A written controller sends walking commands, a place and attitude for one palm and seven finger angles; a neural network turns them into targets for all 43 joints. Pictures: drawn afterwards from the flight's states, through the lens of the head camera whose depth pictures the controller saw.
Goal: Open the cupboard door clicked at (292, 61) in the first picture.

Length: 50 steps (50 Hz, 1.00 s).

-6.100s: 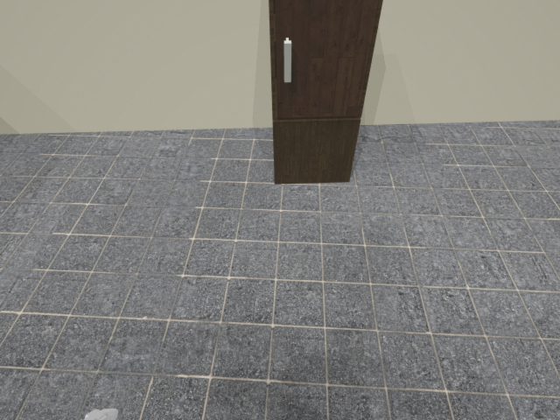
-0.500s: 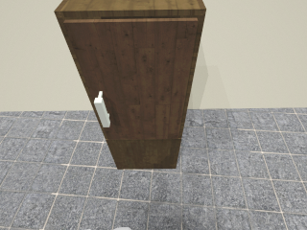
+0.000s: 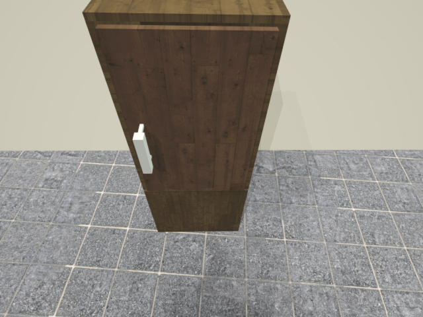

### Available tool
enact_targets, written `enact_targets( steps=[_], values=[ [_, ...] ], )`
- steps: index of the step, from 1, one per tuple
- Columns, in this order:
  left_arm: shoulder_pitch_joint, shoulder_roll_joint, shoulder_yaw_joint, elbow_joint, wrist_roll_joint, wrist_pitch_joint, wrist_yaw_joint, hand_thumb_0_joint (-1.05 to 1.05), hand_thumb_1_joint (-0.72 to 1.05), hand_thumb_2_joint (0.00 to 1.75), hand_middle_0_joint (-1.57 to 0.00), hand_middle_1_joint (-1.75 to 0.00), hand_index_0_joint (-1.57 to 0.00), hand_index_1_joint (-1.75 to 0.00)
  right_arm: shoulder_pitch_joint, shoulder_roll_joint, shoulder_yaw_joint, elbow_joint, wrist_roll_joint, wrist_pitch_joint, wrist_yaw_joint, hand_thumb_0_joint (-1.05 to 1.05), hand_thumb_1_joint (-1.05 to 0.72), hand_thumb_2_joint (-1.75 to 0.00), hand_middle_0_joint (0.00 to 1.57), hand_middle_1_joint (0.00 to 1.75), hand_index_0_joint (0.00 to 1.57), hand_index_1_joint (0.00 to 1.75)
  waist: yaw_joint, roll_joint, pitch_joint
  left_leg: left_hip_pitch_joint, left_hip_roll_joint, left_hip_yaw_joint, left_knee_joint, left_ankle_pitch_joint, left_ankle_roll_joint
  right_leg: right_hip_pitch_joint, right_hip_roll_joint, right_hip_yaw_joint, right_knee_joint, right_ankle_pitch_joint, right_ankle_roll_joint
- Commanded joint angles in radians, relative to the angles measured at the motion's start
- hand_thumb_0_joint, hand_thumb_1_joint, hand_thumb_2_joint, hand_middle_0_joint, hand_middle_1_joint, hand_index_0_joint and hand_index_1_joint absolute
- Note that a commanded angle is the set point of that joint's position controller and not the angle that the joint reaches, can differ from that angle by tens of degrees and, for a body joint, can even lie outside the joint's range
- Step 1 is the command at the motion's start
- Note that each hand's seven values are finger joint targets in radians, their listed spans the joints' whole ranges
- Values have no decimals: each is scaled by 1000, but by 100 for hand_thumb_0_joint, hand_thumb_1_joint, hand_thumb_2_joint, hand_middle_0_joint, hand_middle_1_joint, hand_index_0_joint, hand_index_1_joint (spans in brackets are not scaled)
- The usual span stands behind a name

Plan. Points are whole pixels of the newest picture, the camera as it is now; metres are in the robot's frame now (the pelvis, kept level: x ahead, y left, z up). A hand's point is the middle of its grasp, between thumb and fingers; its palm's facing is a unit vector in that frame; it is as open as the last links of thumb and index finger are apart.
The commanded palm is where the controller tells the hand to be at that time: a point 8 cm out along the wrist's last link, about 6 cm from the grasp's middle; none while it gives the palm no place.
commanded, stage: come to a stop and stand still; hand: left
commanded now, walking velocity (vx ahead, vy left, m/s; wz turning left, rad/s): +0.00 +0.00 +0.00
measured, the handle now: (144, 148) +0.55 +0.23 -0.08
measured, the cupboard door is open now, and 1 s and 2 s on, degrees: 0 0 0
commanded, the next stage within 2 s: look again from close up in 0.54 s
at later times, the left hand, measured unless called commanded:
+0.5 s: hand out of the picture -0.02 +0.11 -0.18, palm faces +0.02 -0.99 -0.15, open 7.3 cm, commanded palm none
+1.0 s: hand out of the picture +0.04 +0.18 -0.18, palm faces +0.01 -0.98 -0.20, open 7.3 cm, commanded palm none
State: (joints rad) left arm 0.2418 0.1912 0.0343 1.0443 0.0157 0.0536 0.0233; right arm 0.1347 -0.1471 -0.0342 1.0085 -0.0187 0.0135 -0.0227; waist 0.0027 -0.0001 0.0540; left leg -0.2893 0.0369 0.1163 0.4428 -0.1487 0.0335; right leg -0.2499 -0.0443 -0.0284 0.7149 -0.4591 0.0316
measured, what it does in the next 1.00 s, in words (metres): steps on the spot: right foot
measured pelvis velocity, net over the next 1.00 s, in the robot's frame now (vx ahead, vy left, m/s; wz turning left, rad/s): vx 0.02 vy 0.01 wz -0.01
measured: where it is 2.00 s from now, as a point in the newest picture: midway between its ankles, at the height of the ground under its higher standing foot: outside the picture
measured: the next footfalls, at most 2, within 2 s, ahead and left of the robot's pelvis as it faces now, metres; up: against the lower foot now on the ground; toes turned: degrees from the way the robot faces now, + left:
right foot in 0.06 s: +0.01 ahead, -0.14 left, +0.00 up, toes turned -2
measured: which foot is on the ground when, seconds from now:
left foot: down 0.00-1.00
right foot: up 0.00-0.04, down 0.06-1.00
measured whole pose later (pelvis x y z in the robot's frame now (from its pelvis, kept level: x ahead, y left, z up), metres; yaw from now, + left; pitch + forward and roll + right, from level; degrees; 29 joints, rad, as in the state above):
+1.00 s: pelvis +0.02 +0.01 -0.01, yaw -1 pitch -1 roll -1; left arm 0.30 0.17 0.00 1.05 0.02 -0.01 0.04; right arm 0.26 -0.18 0.00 1.05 -0.02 -0.01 -0.02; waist 0.00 0.00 0.01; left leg -0.30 0.01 0.07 0.59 -0.28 0.03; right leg -0.14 -0.05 -0.02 0.53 -0.38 0.04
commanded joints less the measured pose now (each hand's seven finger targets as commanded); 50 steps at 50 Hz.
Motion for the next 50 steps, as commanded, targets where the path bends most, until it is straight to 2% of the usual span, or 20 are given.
enact_targets(
  steps=[1,2,3,4,5,6,9,12,14,24,31,32,33,34,35,38,40,43,45,50],
  values=[
    [139,59,8,-2,5,-35,13,0,90,90,-20,-30,-20,-30,81,-145,-45,-2,12,-5,-2,0,-90,-90,20,30,20,30,12,50,-88,43,155,-171,-75,-27,38,124,-26,3,-384,224,-21],
    [115,101,6,-6,10,-45,16,0,90,90,-20,-30,-20,-30,85,-96,-36,-8,20,-2,3,0,-90,-90,20,30,20,30,-9,-87,-44,-10,76,-107,-5,-127,-20,85,-139,151,-446,198,-67],
    [67,137,6,-20,5,-48,15,0,90,90,-20,-30,-20,-30,76,-65,-21,-16,19,2,12,0,-90,-90,20,30,20,30,-22,-145,-21,20,31,-76,17,-172,-45,-22,-225,205,-491,121,-113],
    [28,148,10,-29,3,-54,14,0,90,90,-20,-30,-20,-30,66,-72,-21,-9,9,12,14,0,-90,-90,20,30,20,30,-21,-223,4,70,23,-72,58,-174,-49,-138,-220,223,-532,-5,-127],
    [2,134,8,-28,4,-53,16,0,90,90,-20,-30,-20,-30,76,-73,-22,4,4,17,13,0,-90,-90,20,30,20,30,-24,-255,40,79,27,-78,84,-155,-45,-177,-196,214,-548,-53,-126],
    [-5,115,2,-24,2,-53,16,0,90,90,-20,-30,-20,-30,101,-72,-16,25,2,14,12,0,-90,-90,20,30,20,30,-30,-221,66,85,29,-84,82,-103,-40,-181,-175,193,-532,-11,-123],
    [21,82,-8,-1,-10,-62,13,0,90,90,-20,-30,-20,-30,178,-74,-2,79,4,-7,6,0,-90,-90,20,30,20,30,-37,-101,27,126,50,-106,-16,27,-38,-90,-103,109,-434,145,-87],
    [50,74,-7,17,-8,-51,14,0,90,90,-20,-30,-20,-30,175,-80,-1,102,5,0,3,0,-90,-90,20,30,20,30,-21,-48,97,103,58,-106,-28,-65,-46,-138,-91,114,-479,-29,-76],
    [59,72,-7,27,-9,-49,13,0,90,90,-20,-30,-20,-30,195,-68,4,115,2,2,1,0,-90,-90,20,30,20,30,-22,-14,117,95,56,-106,-33,-66,-46,-146,-84,120,-480,-43,-79],
    [117,27,-13,62,-14,-57,15,0,90,90,-20,-30,-20,-30,256,-50,8,144,7,-16,-12,0,-90,-90,20,30,20,30,-9,-3,39,100,69,-115,-54,12,-40,-25,-63,82,-436,127,-68],
    [146,3,-14,72,-11,-60,20,0,90,90,-20,-30,-20,-30,255,-38,6,150,10,-23,-16,0,-90,-90,20,30,20,30,-8,0,37,115,79,-118,-56,58,-31,-1,-56,61,-411,225,-61],
    [219,36,-22,83,10,-93,51,0,90,90,-20,-30,-20,-30,105,-68,15,61,12,-38,-1,0,-90,-90,20,30,20,30,48,-14,92,-19,59,-88,186,13,-56,-26,-120,171,-430,636,-31],
    [157,79,-18,30,11,-107,44,0,90,90,-20,-30,-20,-30,184,-11,13,28,7,-25,9,0,-90,-90,20,30,20,30,-38,-36,33,-31,29,-94,200,-174,-40,-15,-167,157,-424,483,-80],
    [114,70,-19,7,11,-109,39,0,90,90,-20,-30,-20,-30,218,-17,11,33,4,-20,13,0,-90,-90,20,30,20,30,-51,-73,7,-12,26,-84,204,-172,-37,-40,-144,141,-421,307,-112],
    [93,68,-13,-10,8,-112,37,0,90,90,-20,-30,-20,-30,243,-20,12,28,1,-20,15,0,-90,-90,20,30,20,30,-59,-38,-25,28,23,-81,165,-111,-29,-22,-116,101,-381,304,-119],
    [137,28,-15,-7,2,-100,33,0,90,90,-20,-30,-20,-30,246,-63,16,28,3,-44,7,0,-90,-90,20,30,20,30,-29,35,-43,50,60,-134,85,95,-2,18,-42,46,-263,324,-90],
    [159,24,-17,-1,2,-90,32,0,90,90,-20,-30,-20,-30,224,-77,17,22,4,-46,0,0,-90,-90,20,30,20,30,-10,69,-5,22,75,-162,64,158,16,27,-25,33,-255,285,-77],
    [160,28,-20,-5,1,-81,29,0,90,90,-20,-30,-20,-30,202,-103,17,9,5,-43,-2,0,-90,-90,20,30,20,30,-6,-13,12,21,73,-164,47,114,19,20,-26,35,-264,253,-68],
    [157,35,-21,-9,4,-77,28,0,90,90,-20,-30,-20,-30,195,-108,18,13,3,-45,-2,0,-90,-90,20,30,20,30,-3,38,8,35,76,-170,24,137,23,26,-25,31,-256,247,-63],
    [142,61,-21,-13,4,-69,24,0,90,90,-20,-30,-20,-30,160,-131,17,9,4,-45,-2,0,-90,-90,20,30,20,30,5,42,6,48,84,-178,-17,124,30,33,-29,20,-263,226,-50]
  ],
)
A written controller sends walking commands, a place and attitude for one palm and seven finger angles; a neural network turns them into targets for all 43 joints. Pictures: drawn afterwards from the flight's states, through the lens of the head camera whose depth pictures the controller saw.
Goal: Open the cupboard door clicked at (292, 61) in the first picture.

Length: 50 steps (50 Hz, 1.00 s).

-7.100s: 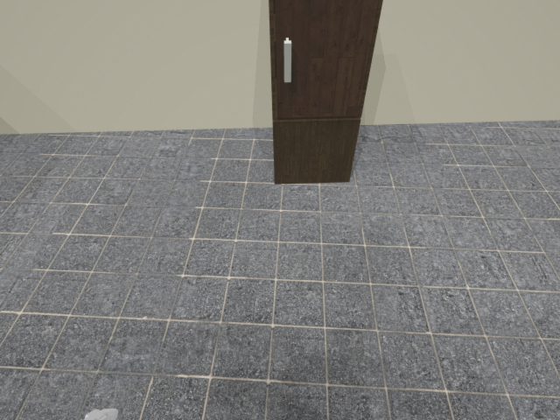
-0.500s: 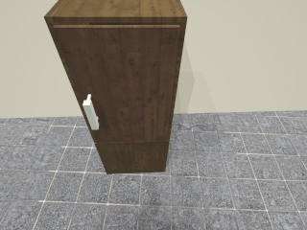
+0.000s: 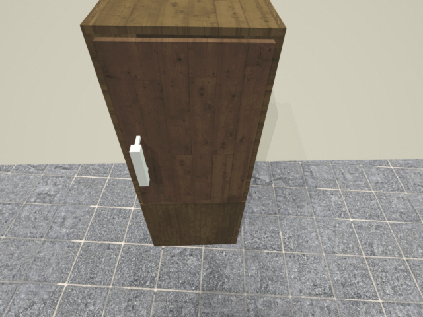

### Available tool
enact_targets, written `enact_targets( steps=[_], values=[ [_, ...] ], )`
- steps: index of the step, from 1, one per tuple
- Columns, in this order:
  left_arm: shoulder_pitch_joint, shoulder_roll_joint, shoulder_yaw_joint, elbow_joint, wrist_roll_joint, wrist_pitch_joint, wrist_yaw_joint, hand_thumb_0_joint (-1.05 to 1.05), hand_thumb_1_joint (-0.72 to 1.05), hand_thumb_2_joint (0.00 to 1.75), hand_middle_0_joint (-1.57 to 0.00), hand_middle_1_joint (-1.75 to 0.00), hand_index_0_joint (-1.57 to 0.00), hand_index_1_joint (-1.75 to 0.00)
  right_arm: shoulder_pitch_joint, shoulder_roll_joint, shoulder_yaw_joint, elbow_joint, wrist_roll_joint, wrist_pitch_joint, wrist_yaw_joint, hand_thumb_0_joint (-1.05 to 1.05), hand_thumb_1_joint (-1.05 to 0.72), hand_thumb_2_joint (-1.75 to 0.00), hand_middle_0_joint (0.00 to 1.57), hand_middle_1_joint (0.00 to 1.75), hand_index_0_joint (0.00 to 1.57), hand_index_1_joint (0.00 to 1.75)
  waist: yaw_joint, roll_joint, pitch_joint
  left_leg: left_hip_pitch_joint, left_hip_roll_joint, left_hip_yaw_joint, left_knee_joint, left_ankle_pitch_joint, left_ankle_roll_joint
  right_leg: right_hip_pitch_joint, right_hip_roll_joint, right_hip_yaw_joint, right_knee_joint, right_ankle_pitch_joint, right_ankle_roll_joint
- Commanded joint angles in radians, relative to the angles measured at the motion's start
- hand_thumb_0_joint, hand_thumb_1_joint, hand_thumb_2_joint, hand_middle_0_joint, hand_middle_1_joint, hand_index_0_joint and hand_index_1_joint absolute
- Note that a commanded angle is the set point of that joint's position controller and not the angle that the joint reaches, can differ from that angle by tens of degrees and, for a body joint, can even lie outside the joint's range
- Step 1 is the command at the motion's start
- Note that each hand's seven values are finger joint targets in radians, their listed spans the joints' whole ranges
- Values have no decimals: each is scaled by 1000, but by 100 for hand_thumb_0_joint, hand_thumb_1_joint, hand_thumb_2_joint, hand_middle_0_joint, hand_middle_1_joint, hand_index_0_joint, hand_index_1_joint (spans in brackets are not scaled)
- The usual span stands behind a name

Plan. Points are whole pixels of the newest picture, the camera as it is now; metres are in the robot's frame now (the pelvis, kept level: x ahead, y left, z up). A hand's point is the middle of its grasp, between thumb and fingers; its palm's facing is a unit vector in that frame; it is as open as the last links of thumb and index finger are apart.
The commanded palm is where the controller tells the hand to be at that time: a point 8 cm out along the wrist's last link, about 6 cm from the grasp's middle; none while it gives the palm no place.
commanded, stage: look again from close up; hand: left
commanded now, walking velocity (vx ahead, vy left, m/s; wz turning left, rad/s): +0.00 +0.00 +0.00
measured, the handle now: (141, 161) +0.52 +0.23 -0.07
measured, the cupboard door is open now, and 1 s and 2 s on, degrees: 0 0 0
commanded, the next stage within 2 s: raise the hand with hooked fingers in 0.14 s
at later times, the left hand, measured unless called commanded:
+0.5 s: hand (117, 272) +0.20 +0.19 -0.01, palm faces +0.18 -0.98 -0.05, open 7.8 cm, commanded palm +0.12 +0.25 -0.06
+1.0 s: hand (111, 283) +0.20 +0.21 -0.07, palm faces +0.06 -1.00 -0.03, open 10.6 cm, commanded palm +0.16 +0.26 -0.06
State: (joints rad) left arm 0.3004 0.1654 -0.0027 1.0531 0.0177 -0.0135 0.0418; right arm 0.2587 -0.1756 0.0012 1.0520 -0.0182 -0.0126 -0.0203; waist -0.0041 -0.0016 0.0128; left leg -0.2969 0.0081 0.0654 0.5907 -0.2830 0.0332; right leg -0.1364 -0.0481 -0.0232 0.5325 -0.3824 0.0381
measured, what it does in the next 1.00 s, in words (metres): lowers itself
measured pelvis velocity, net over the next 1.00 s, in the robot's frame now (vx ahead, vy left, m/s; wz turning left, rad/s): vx -0.05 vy -0.04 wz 0.00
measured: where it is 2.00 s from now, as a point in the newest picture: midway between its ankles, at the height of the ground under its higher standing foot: outside the picture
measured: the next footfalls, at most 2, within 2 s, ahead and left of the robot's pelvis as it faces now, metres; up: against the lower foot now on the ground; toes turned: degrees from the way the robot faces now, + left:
none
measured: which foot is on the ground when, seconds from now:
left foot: down 0.00-1.00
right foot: down 0.00-1.00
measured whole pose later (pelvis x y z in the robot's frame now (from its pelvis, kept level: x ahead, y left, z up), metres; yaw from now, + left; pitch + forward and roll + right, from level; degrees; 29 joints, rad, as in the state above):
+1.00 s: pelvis -0.05 -0.04 -0.11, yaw +0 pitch +18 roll -3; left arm 0.19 0.31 0.36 0.23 -0.37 -0.36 -0.42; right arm 0.23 -0.21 0.00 0.63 0.02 -0.22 -0.08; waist 0.00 0.04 -0.16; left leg -1.11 0.08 -0.05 1.26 -0.46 -0.03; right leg -0.94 0.03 -0.09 1.26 -0.62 -0.03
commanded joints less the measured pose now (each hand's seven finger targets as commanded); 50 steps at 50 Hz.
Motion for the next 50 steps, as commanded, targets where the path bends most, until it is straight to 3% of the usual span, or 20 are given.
enact_targets(
  steps=[1,11,12,13,14,15,16,17,18,19,20,22,24,25,28,31,35,38,45,50],
  values=[
    [81,96,16,-24,1,-2,4,0,90,90,-20,-30,-20,-30,32,-112,-17,-37,3,-19,-4,0,-90,-90,20,30,20,30,11,27,34,65,111,-124,-164,265,29,-77,-28,19,-82,159,-55],
    [58,129,15,-16,2,0,0,0,90,90,-20,-30,-20,-30,0,-134,-19,-26,6,-21,-3,0,-90,-90,20,30,20,30,11,17,4,119,107,-104,-184,284,21,-70,-44,35,-107,200,-45],
    [83,117,6,-13,12,-11,35,0,90,90,-20,-30,-20,-30,-32,-164,-24,-88,14,-17,2,0,-90,-90,20,30,20,30,13,-11,87,74,131,-103,-26,425,-3,-149,-60,88,-149,283,-43],
    [-673,407,225,-1572,-149,-211,54,0,88,89,-20,-32,-20,-32,19,-272,-72,-404,62,-156,-29,0,-90,-90,20,30,20,30,-99,141,-431,364,37,-98,-103,517,-24,-147,27,-60,-13,450,-74],
    [-142,294,164,-1310,-84,-168,83,0,85,88,-20,-33,-20,-33,-50,-181,-25,-364,52,-252,-66,0,-90,-90,20,30,20,30,12,272,-433,508,106,-143,-149,618,-28,-222,49,-64,123,223,-70],
    [105,104,43,-1165,-101,-47,106,0,83,87,-21,-34,-21,-34,-62,-136,-33,-342,74,-279,-64,0,-90,-90,20,30,20,30,-21,255,-329,341,75,-143,-177,472,-56,-284,51,-71,165,76,-53],
    [94,-11,27,-1089,-151,-39,91,0,81,86,-21,-36,-21,-36,-21,-141,-52,-328,75,-276,-61,0,-90,-90,20,30,20,30,-40,104,-135,209,65,-128,-164,355,-41,-328,46,-71,138,47,-46],
    [-26,45,67,-1094,-159,-94,74,0,78,85,-21,-37,-21,-37,-57,-176,-62,-379,61,-277,-59,0,-90,-90,20,30,20,30,-58,25,-7,60,44,-131,-103,147,-32,-372,50,-86,76,33,-46],
    [-33,107,159,-999,-162,-161,53,0,76,84,-21,-39,-21,-39,-62,-202,-72,-391,47,-271,-60,0,-90,-90,20,30,20,30,-64,-65,8,-59,21,-121,-33,6,-31,-428,52,-98,53,29,-46],
    [25,90,199,-877,-175,-242,16,0,74,83,-21,-40,-21,-40,-75,-192,-72,-409,33,-266,-60,0,-90,-90,20,30,20,30,-50,-145,18,-161,5,-108,55,-18,-30,-506,58,-106,94,5,-46],
    [123,82,232,-781,-181,-320,-39,0,71,82,-21,-42,-21,-42,-85,-184,-78,-428,32,-266,-46,0,-90,-90,20,30,20,30,-4,-132,-8,-217,-3,-95,122,18,-37,-537,60,-104,152,17,-56],
    [215,38,245,-752,-221,-497,-175,0,67,80,-22,-45,-22,-45,-115,-183,-100,-477,8,-271,-15,0,-90,-90,20,30,20,30,65,-194,-185,-325,3,-77,275,100,-49,-620,74,-103,347,75,-63],
    [166,81,273,-766,-268,-646,-322,0,62,78,-22,-48,-22,-48,-147,-187,-112,-530,14,-282,12,0,-90,-90,20,30,20,30,79,-75,-264,-436,-6,-69,388,53,-54,-695,66,-62,453,44,-72],
    [178,138,331,-735,-285,-666,-373,0,60,77,-22,-50,-22,-50,-140,-190,-118,-552,25,-279,22,0,-90,-90,20,30,20,30,95,-10,-283,-454,-6,-64,416,41,-51,-698,63,-38,476,33,-81],
    [68,212,375,-892,-361,-577,-434,0,53,74,-23,-54,-23,-54,-175,-205,-111,-665,50,-264,1,0,-90,-90,20,30,20,30,86,-3,-375,-523,-20,-28,462,-93,-25,-682,49,50,422,-136,-57],
    [-140,302,422,-1106,-385,-548,-400,0,46,71,-23,-58,-23,-58,-134,-192,-94,-681,51,-258,-41,0,-90,-90,20,30,20,30,37,29,-377,-574,0,-42,523,-175,-8,-719,50,134,366,-332,-42],
    [-277,307,372,-1266,-362,-606,-363,0,36,67,-24,-64,-24,-64,-89,-181,-73,-627,37,-276,-82,0,-90,-90,20,30,20,30,-35,59,-364,-582,24,-67,592,-142,6,-780,62,145,383,-282,-44],
    [-227,289,345,-1150,-369,-575,-410,0,29,64,-24,-69,-24,-69,-79,-192,-63,-581,40,-288,-96,0,-90,-90,20,30,20,30,-46,72,-327,-606,30,-84,598,-130,4,-798,68,123,399,-230,-46],
    [-123,347,473,-985,-424,-396,-479,0,13,57,-25,-80,-25,-80,-83,-194,-64,-577,47,-277,-93,0,-90,-90,20,30,20,30,37,36,-451,-586,26,-97,576,13,1,-651,52,114,433,13,-28],
    [-93,310,488,-991,-410,-432,-423,0,1,52,-26,-87,-26,-87,-76,-181,-81,-570,37,-260,-65,0,-90,-90,20,30,20,30,40,-10,-450,-549,24,-94,546,75,-4,-678,65,49,485,131,-27]
  ],
)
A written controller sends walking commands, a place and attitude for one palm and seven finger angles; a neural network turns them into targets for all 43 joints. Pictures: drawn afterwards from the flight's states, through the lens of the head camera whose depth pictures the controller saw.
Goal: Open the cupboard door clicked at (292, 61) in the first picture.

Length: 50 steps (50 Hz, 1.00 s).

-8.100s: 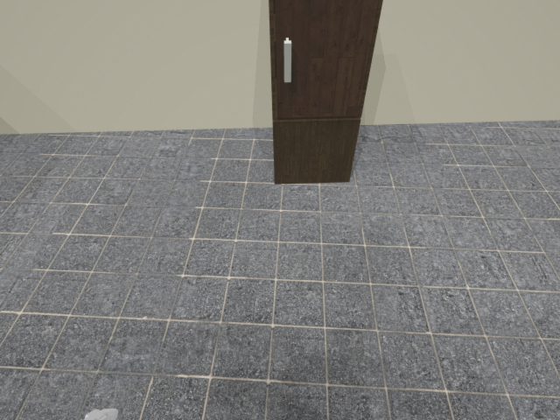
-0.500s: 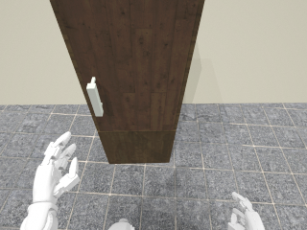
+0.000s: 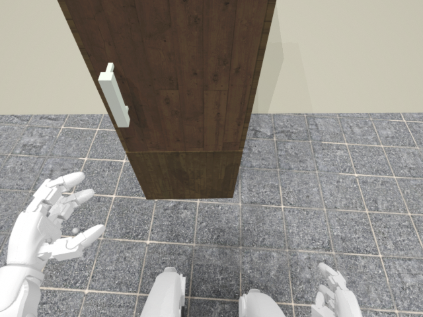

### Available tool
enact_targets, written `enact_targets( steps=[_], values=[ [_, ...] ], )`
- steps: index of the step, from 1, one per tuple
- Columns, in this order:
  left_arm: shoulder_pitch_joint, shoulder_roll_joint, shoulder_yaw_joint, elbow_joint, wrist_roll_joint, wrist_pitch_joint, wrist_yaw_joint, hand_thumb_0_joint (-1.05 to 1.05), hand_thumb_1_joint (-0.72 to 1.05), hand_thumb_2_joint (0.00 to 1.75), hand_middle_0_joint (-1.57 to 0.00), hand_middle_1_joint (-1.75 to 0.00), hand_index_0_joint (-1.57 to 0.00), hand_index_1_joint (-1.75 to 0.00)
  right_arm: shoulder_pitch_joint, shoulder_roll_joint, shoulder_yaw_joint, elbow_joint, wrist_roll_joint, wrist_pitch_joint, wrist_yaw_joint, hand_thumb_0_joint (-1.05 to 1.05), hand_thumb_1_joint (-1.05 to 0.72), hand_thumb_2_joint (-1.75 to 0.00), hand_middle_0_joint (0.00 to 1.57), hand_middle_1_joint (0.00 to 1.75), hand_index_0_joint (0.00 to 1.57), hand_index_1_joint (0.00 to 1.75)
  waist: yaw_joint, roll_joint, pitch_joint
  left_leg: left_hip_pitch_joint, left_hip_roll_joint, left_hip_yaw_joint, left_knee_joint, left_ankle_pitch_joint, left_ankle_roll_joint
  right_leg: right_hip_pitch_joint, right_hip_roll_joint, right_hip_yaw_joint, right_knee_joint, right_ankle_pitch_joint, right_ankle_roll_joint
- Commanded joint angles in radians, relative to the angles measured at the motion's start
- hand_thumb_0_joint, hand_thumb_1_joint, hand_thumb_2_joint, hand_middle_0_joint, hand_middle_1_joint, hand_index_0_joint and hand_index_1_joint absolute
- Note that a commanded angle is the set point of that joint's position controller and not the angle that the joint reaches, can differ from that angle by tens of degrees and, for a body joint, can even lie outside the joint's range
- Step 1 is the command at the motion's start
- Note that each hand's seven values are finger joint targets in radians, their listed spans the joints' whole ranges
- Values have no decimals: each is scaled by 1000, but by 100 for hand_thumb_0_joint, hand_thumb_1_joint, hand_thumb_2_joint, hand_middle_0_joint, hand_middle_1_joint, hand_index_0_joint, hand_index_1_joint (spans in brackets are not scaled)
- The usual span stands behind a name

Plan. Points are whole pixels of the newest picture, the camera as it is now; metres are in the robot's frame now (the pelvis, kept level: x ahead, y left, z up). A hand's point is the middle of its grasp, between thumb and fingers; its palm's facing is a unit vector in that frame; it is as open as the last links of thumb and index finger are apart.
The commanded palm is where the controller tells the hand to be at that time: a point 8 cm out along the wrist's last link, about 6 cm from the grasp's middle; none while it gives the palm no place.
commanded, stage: raise the hand with hooked fingers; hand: left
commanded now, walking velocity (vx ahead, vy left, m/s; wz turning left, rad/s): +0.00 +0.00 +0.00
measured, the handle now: (117, 95) +0.57 +0.27 +0.03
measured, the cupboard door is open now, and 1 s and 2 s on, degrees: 0 0 0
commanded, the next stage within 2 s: move the hooked fingers beside the handle in 1.34 s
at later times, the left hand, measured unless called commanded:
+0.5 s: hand (50, 222) +0.26 +0.29 +0.05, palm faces +0.08 -1.00 -0.04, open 13.4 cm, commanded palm +0.24 +0.34 +0.05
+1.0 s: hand (53, 205) +0.29 +0.30 +0.05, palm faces +0.06 -1.00 -0.04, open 14.0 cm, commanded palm +0.26 +0.34 +0.05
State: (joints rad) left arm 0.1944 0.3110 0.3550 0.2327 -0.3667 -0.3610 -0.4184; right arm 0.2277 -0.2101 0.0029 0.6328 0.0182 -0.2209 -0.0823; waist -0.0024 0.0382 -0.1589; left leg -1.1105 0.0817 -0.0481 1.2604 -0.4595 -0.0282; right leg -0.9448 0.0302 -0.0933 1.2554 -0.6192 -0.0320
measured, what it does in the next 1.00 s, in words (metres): stands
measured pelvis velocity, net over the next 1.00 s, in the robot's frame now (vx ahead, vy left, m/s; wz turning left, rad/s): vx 0.00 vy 0.03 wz -0.01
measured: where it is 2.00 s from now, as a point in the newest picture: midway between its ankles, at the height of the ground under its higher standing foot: outside the picture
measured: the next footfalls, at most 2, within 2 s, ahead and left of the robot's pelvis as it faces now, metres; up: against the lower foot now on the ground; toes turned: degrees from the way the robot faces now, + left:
none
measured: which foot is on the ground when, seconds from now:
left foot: down 0.00-1.00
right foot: down 0.00-1.00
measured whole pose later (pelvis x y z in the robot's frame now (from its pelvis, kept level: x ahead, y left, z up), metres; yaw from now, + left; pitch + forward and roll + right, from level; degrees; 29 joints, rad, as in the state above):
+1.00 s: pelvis +0.00 +0.03 +0.01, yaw -1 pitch +18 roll -4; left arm 0.01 0.38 0.42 0.40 -0.35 -0.39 -0.45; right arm 0.27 -0.27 0.02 0.56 0.02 -0.15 -0.07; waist -0.02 0.03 -0.16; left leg -1.11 0.07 -0.02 1.23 -0.45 0.01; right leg -0.94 0.02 -0.07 1.21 -0.59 0.00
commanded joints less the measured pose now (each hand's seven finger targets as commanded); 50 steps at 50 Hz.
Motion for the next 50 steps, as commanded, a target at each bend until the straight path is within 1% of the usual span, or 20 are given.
enact_targets(
  steps=[1,5,8,9,11,13,16,19,22,28,29,30,32,38,39,40,42,47,49,50],
  values=[
    [-8,157,118,-190,-21,-104,42,0,-1,51,-27,-88,-27,-88,-38,-152,-84,-151,0,-50,2,0,-90,-90,20,30,20,30,28,-38,-282,276,-52,21,-129,249,58,109,-10,106,-230,357,41],
    [-9,145,94,-169,-12,-141,42,0,-10,47,-27,-94,-27,-94,-26,-168,-90,-157,-1,-40,8,0,-90,-90,20,30,20,30,19,-34,-261,304,-52,15,-152,227,60,47,8,64,-215,284,23],
    [-33,151,78,-201,-2,-153,40,0,-17,44,-28,-99,-28,-99,-14,-181,-88,-167,4,-35,8,0,-90,-90,20,30,20,30,14,23,-270,353,-48,5,-184,194,57,7,10,40,-213,229,16],
    [-50,149,65,-222,2,-155,42,0,-20,43,-28,-100,-28,-100,-12,-186,-87,-170,4,-34,7,0,-90,-90,20,30,20,30,7,39,-273,377,-46,-3,-196,181,56,-13,12,31,-211,215,14],
    [-75,178,83,-241,4,-155,51,0,-24,41,-28,-103,-28,-103,-6,-192,-82,-178,2,-30,6,0,-90,-90,20,30,20,30,13,61,-295,400,-44,-17,-212,162,51,-24,13,22,-202,198,8],
    [-79,167,73,-240,7,-151,60,0,-29,39,-29,-107,-29,-107,-7,-194,-79,-183,2,-26,5,0,-90,-90,20,30,20,30,9,78,-280,413,-43,-28,-229,132,47,-39,14,15,-203,182,8],
    [-106,189,78,-248,19,-139,70,0,-36,36,-29,-111,-29,-111,-3,-201,-73,-190,1,-17,5,0,-90,-90,20,30,20,30,9,99,-286,441,-36,-50,-252,99,38,-57,15,5,-195,169,4],
    [-107,184,75,-214,20,-117,68,0,-43,33,-29,-115,-29,-115,2,-204,-69,-197,2,-4,6,0,-90,-90,20,30,20,30,1,84,-270,445,-36,-58,-266,78,35,-58,17,-2,-205,167,5],
    [-153,195,73,-191,22,-99,55,0,-50,30,-30,-120,-30,-120,3,-208,-62,-207,4,6,5,0,-90,-90,20,30,20,30,-2,99,-252,441,-39,-61,-274,53,32,-59,19,-1,-210,158,3],
    [-221,227,95,-142,16,-89,29,0,-50,30,-30,-120,-30,-120,5,-208,-54,-214,3,15,1,0,-90,-90,20,30,20,30,-4,100,-249,428,-44,-52,-267,39,34,-47,21,6,-222,150,0],
    [-225,230,99,-123,16,-87,25,0,-50,30,-30,-120,-30,-120,7,-210,-53,-215,4,18,0,0,-90,-90,20,30,20,30,-7,80,-238,418,-43,-54,-268,28,36,-53,24,5,-225,143,1],
    [-240,242,109,-119,10,-90,19,0,-50,30,-30,-120,-30,-120,8,-211,-53,-215,3,17,-3,0,-90,-90,20,30,20,30,-4,74,-250,411,-45,-51,-257,41,39,-43,27,9,-223,148,-2],
    [-257,247,108,-120,11,-95,9,0,-50,30,-30,-120,-30,-120,8,-211,-52,-212,5,16,-3,0,-90,-90,20,30,20,30,-3,105,-267,436,-43,-46,-255,57,36,-51,23,12,-223,153,-1],
    [-295,282,138,-70,0,-90,-9,0,-50,30,-30,-120,-30,-120,18,-217,-53,-202,7,19,-5,0,-90,-90,20,30,20,30,-2,81,-269,411,-46,-34,-244,69,42,-31,23,22,-232,155,0],
    [-307,291,142,-69,1,-90,-11,0,-50,30,-30,-120,-30,-120,18,-218,-52,-201,8,18,-5,0,-90,-90,20,30,20,30,1,101,-277,415,-45,-33,-244,74,42,-34,22,22,-229,157,-1],
    [-315,302,151,-62,-2,-90,-13,0,-50,30,-30,-120,-30,-120,25,-217,-53,-202,8,18,-7,0,-90,-90,20,30,20,30,0,91,-278,410,-46,-32,-239,80,44,-28,26,25,-229,160,-2],
    [-331,300,153,-32,-5,-85,-19,0,-50,30,-30,-120,-30,-120,25,-219,-52,-196,10,22,-7,0,-90,-90,20,30,20,30,-5,68,-268,390,-48,-22,-232,74,47,-25,23,31,-238,153,3],
    [-295,294,148,-27,-11,-84,-28,0,-50,30,-30,-120,-30,-120,30,-218,-55,-201,11,22,-1,0,-90,-90,20,30,20,30,5,66,-285,381,-48,-7,-215,120,52,1,23,41,-239,179,3],
    [-292,286,153,-10,-16,-83,-24,0,-50,30,-30,-120,-30,-120,32,-217,-56,-201,12,26,-1,0,-90,-90,20,30,20,30,1,32,-270,349,-51,3,-203,118,56,12,22,50,-246,178,8],
    [-307,298,157,-37,-16,-94,-21,0,-50,30,-30,-120,-30,-120,36,-216,-57,-200,11,22,-2,0,-90,-90,20,30,20,30,4,48,-289,357,-50,2,-195,137,57,16,24,49,-235,192,4]
  ],
)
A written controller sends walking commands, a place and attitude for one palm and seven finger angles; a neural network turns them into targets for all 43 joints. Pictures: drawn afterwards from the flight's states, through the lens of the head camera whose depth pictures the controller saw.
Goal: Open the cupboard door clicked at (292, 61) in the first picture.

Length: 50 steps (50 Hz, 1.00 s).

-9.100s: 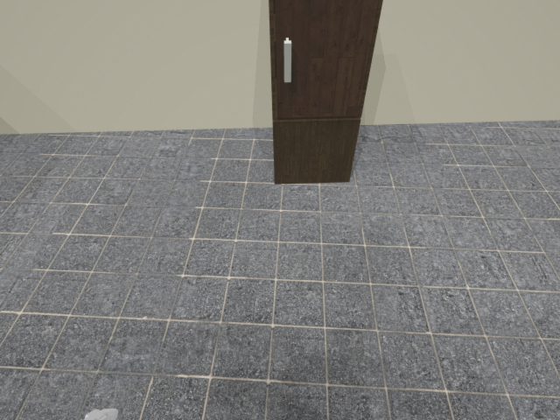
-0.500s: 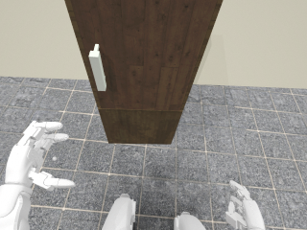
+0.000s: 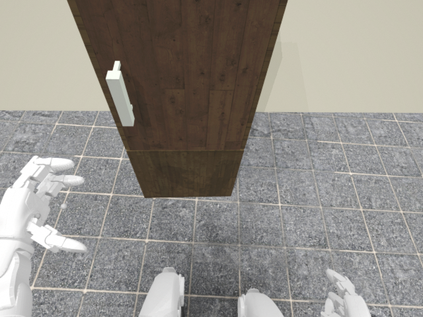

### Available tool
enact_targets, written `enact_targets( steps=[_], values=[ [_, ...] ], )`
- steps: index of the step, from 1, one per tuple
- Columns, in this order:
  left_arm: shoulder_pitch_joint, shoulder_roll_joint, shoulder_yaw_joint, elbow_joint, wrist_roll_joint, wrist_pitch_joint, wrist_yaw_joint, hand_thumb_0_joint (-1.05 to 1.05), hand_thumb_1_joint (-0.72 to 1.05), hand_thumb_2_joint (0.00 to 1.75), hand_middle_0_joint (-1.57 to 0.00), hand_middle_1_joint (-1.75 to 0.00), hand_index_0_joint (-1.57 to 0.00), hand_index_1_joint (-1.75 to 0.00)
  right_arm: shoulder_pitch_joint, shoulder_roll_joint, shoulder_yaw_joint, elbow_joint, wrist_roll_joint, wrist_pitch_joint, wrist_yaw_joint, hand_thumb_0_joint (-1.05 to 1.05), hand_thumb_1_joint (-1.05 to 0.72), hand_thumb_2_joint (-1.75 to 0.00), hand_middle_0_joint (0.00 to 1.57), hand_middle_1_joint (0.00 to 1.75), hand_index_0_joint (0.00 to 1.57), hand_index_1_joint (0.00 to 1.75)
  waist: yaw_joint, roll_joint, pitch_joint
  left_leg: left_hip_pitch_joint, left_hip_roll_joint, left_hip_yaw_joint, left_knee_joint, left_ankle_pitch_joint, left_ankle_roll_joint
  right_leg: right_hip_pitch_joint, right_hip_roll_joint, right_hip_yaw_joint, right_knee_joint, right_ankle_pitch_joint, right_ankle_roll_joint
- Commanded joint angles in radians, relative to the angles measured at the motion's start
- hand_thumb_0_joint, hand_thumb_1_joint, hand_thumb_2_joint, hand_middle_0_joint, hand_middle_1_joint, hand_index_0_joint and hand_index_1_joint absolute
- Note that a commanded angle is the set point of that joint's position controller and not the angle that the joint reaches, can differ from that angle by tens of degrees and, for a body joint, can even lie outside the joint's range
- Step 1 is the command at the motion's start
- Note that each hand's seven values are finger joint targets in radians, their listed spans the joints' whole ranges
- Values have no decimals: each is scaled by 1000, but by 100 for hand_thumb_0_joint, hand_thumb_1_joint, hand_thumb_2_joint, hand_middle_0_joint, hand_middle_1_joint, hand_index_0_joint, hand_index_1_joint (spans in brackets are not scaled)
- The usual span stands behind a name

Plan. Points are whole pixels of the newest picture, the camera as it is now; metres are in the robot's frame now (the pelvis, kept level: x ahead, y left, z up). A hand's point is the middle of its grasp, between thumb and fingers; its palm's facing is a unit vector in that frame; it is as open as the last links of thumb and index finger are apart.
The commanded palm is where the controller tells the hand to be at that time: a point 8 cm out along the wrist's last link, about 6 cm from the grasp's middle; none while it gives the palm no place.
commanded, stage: raise the hand with hooked fingers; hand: left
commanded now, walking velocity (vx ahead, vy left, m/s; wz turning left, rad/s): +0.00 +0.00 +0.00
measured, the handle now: (123, 94) +0.57 +0.25 +0.03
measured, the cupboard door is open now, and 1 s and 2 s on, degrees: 0 0 0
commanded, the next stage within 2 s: move the hooked fingers beside the handle in 0.34 s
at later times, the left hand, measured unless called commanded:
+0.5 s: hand (70, 204) +0.29 +0.26 +0.05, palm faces +0.09 -0.99 -0.04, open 14.0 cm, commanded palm +0.27 +0.31 +0.05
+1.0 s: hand (81, 162) +0.37 +0.27 +0.04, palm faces +0.09 -1.00 -0.03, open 14.0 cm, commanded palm +0.35 +0.32 +0.04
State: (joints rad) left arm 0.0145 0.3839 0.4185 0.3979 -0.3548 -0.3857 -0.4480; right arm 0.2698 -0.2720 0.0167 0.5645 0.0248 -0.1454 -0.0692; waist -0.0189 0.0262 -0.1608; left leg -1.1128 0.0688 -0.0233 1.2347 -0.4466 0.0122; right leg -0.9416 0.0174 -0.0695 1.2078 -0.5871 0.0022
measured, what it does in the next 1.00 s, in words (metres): stands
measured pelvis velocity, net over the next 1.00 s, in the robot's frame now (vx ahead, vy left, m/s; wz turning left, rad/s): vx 0.00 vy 0.00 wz -0.02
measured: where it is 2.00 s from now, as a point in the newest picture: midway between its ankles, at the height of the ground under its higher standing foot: outside the picture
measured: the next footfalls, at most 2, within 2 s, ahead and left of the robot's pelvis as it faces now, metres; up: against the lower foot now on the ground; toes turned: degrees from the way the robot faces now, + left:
none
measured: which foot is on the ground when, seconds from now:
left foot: down 0.00-1.00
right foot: down 0.00-1.00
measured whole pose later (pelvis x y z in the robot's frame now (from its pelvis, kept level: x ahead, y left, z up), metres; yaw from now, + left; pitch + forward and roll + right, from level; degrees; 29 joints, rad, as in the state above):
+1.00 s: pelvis +0.00 +0.00 -0.01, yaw -1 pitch +21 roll -4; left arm -0.34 0.45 0.48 0.73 -0.27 -0.41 -0.43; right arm 0.29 -0.27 0.02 0.61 0.02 -0.08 -0.06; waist -0.05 0.03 -0.16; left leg -1.18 0.08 -0.01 1.27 -0.46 0.01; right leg -1.02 0.03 -0.05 1.25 -0.60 0.00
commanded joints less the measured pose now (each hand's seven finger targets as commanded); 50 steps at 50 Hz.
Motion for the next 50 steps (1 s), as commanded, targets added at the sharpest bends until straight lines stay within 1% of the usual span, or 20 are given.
enact_targets(
  steps=[1,5,8,13,15,19,22,25,26,27,30,32,34,36,37,40,42,44,48,50],
  values=[
    [-123,236,106,-194,-24,-70,13,0,-50,30,-30,-120,-30,-120,-9,-154,-71,-131,3,-52,-14,0,-90,-90,20,30,20,30,24,67,-290,360,-37,-18,-167,130,15,12,34,32,-188,166,-28],
    [-139,239,109,-222,-24,-86,25,0,-50,30,-30,-120,-30,-120,-5,-151,-72,-128,2,-51,-14,0,-90,-90,20,30,20,30,21,63,-309,367,-36,-17,-159,150,17,23,37,33,-182,184,-28],
    [-134,229,97,-220,-19,-88,25,0,-50,30,-30,-120,-30,-120,-13,-149,-71,-125,3,-47,-11,0,-90,-90,20,30,20,30,21,88,-304,376,-36,-15,-164,153,14,16,34,33,-183,191,-27],
    [-132,211,87,-193,-23,-76,16,0,-50,30,-30,-120,-30,-120,-12,-150,-71,-124,6,-40,-13,0,-90,-90,20,30,20,30,13,51,-294,367,-37,-12,-160,157,17,22,35,34,-188,208,-22],
    [-151,220,88,-208,-25,-82,14,0,-50,30,-30,-120,-30,-120,-11,-147,-69,-125,5,-43,-14,0,-90,-90,20,30,20,30,16,77,-301,370,-38,-13,-154,164,17,28,36,37,-183,213,-27],
    [-142,209,85,-171,-22,-77,12,0,-50,30,-30,-120,-30,-120,-17,-147,-68,-127,6,-36,-13,0,-90,-90,20,30,20,30,13,41,-279,353,-39,-8,-157,146,18,29,34,40,-195,201,-22],
    [-158,214,87,-176,-23,-86,9,0,-50,30,-30,-120,-30,-120,-17,-146,-68,-127,5,-36,-13,0,-90,-90,20,30,20,30,15,51,-296,357,-40,-7,-149,166,18,34,33,43,-186,225,-23],
    [-259,257,108,-141,-15,-96,8,0,-50,30,-30,-120,-30,-120,-13,-150,-63,-110,3,-33,-21,0,-90,-90,20,30,20,30,0,48,-273,325,-36,-8,-130,138,21,11,36,52,-182,191,-25],
    [-302,234,81,-116,-11,-94,2,0,-50,30,-30,-120,-30,-120,-19,-148,-61,-105,4,-33,-23,0,-90,-90,20,30,20,30,-11,60,-261,323,-36,-6,-129,116,20,-9,33,56,-187,169,-23],
    [-341,264,106,-92,-9,-94,2,0,-50,30,-30,-120,-30,-120,-13,-152,-62,-96,4,-32,-28,0,-90,-90,20,30,20,30,-12,44,-262,309,-34,-7,-124,104,19,-6,32,60,-188,154,-23],
    [-435,262,78,-72,-1,-98,-16,0,-50,30,-30,-120,-30,-120,-7,-155,-59,-92,3,-36,-35,0,-90,-90,20,30,20,30,-14,96,-298,329,-34,-8,-116,110,21,-19,33,64,-179,153,-29],
    [-450,295,97,-26,9,-86,-22,0,-50,30,-30,-120,-30,-120,0,-162,-61,-81,4,-31,-36,0,-90,-90,20,30,20,30,-8,80,-319,352,-30,-14,-123,129,19,-19,33,56,-176,173,-30],
    [-459,279,78,-18,18,-74,-24,0,-50,30,-30,-120,-30,-120,3,-161,-62,-84,5,-27,-32,0,-90,-90,20,30,20,30,-5,115,-337,385,-30,-18,-135,137,16,-34,32,46,-174,178,-32],
    [-478,311,107,25,23,-61,-16,0,-50,30,-30,-120,-30,-120,12,-166,-63,-78,4,-20,-30,0,-90,-90,20,30,20,30,0,79,-349,374,-26,-22,-131,149,16,-29,34,42,-165,190,-31],
    [-489,306,105,31,23,-56,-11,0,-50,30,-30,-120,-30,-120,13,-163,-63,-79,4,-16,-27,0,-90,-90,20,30,20,30,1,95,-351,371,-29,-18,-130,157,16,-24,33,43,-165,200,-30],
    [-492,354,151,79,33,-51,8,0,-50,30,-30,-120,-30,-120,26,-165,-62,-83,2,0,-20,0,-90,-90,20,30,20,30,13,68,-350,338,-30,-13,-127,158,18,0,37,46,-161,202,-31],
    [-557,320,116,99,44,-57,16,0,-50,30,-30,-120,-30,-120,30,-163,-64,-75,3,9,-17,0,-90,-90,20,30,20,30,-11,69,-331,341,-27,-12,-129,139,18,-33,35,43,-166,189,-25],
    [-562,350,142,125,52,-69,18,0,-50,30,-30,-120,-30,-120,45,-169,-67,-69,1,16,-15,0,-90,-90,20,30,20,30,-8,66,-348,345,-27,-12,-125,151,17,-31,37,43,-161,198,-27],
    [-620,327,109,121,63,-95,15,0,-50,30,-30,-120,-30,-120,60,-170,-71,-58,-1,28,-9,0,-90,-90,20,30,20,30,-17,119,-378,417,-21,-28,-132,186,10,-78,39,31,-148,214,-32],
    [-638,331,112,144,65,-98,16,0,-50,30,-30,-120,-30,-120,73,-176,-74,-52,-2,33,-8,0,-90,-90,20,30,20,30,-24,87,-384,420,-19,-37,-131,189,12,-85,41,25,-144,211,-33]
  ],
)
